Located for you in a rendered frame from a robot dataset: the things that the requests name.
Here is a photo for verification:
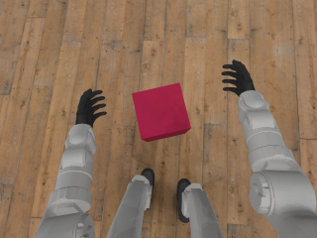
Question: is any left robot hand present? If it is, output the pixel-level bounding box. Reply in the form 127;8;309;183
75;88;107;128

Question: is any robot right thigh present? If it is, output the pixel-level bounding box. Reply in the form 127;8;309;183
181;188;224;238

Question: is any left robot upper arm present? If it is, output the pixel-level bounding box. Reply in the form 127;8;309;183
36;211;96;238

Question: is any carton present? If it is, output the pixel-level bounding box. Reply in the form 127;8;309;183
132;83;191;142

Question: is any right robot hand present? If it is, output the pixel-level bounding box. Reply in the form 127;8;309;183
221;59;256;97

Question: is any right robot upper arm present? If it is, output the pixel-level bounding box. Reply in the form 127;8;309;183
249;170;317;238

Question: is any right robot foot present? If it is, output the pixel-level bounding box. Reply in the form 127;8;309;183
176;178;191;223

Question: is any right robot forearm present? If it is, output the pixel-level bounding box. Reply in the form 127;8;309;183
238;90;316;210

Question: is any left robot forearm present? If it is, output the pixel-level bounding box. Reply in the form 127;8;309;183
35;123;97;238

